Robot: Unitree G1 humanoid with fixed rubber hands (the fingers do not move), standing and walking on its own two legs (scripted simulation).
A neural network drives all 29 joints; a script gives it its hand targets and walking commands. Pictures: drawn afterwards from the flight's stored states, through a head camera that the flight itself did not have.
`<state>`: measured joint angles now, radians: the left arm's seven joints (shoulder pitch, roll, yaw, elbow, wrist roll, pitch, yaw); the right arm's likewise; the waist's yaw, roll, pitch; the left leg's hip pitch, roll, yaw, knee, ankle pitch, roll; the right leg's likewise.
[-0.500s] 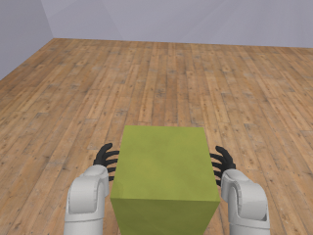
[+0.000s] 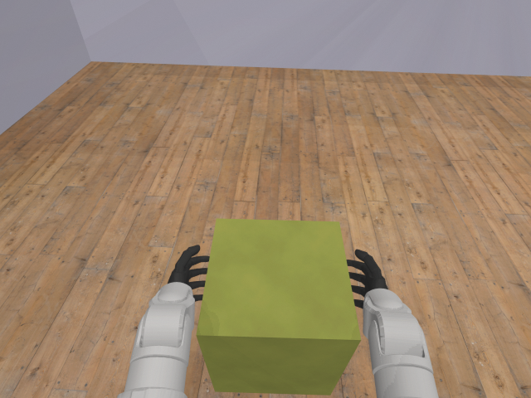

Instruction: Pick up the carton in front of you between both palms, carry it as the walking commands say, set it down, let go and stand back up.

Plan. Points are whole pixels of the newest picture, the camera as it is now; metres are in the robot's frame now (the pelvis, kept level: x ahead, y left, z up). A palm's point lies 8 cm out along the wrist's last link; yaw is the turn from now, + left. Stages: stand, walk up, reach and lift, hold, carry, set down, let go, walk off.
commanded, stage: carry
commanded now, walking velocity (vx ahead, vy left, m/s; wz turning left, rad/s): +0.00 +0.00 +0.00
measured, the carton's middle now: (275, 309) +0.31 +0.00 -0.05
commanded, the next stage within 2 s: hold in 1.02 s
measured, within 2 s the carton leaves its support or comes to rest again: neither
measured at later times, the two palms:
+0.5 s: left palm (178, 305) +0.26 +0.14 +0.04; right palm (383, 311) +0.26 -0.15 +0.04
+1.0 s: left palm (181, 311) +0.25 +0.14 +0.04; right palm (389, 318) +0.25 -0.16 +0.04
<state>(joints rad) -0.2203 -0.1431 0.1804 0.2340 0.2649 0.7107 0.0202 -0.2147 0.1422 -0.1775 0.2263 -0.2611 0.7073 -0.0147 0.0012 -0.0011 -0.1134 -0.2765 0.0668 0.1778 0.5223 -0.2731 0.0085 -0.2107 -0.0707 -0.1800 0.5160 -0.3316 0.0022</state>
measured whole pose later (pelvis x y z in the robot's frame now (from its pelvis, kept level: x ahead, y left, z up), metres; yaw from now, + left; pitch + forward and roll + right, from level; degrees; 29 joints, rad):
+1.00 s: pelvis -0.03 -0.01 +0.00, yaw +0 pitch +2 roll +0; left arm -0.20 -0.14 0.16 0.17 0.24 0.74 0.03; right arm -0.20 0.14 -0.16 0.16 -0.24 0.74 -0.02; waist 0.00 0.00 -0.10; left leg -0.32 0.08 0.17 0.50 -0.21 0.00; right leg -0.26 -0.06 -0.18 0.51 -0.28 -0.02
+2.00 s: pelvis -0.07 +0.01 -0.04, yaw -6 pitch +16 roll +0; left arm -0.62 -0.16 0.48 0.57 0.38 0.25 0.00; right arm -0.63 0.16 -0.49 0.59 -0.39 0.24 0.01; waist 0.01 -0.01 0.12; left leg -0.81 -0.05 -0.07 0.81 -0.27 0.00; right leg -0.79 0.06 0.07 0.82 -0.30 0.00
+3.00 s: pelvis -0.11 +0.02 -0.29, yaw -8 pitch +47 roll -2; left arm -1.19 0.08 0.46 0.73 0.20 0.30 0.07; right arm -1.20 -0.05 -0.45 0.75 -0.19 0.28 -0.09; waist 0.04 -0.02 -0.01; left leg -2.09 -0.12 -0.08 1.80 -0.51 -0.04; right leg -2.06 0.14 0.06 1.80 -0.55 0.05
